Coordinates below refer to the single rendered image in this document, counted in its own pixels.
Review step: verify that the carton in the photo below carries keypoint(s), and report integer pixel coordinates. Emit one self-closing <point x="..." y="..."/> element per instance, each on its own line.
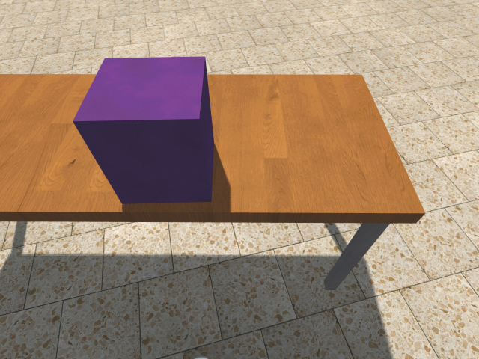
<point x="148" y="124"/>

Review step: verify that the table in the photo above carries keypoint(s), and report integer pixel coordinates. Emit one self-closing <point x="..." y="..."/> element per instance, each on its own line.
<point x="288" y="148"/>

